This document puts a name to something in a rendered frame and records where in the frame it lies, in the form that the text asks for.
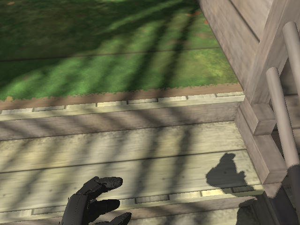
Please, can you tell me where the robot left hand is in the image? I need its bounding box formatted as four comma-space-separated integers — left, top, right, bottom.
58, 176, 132, 225

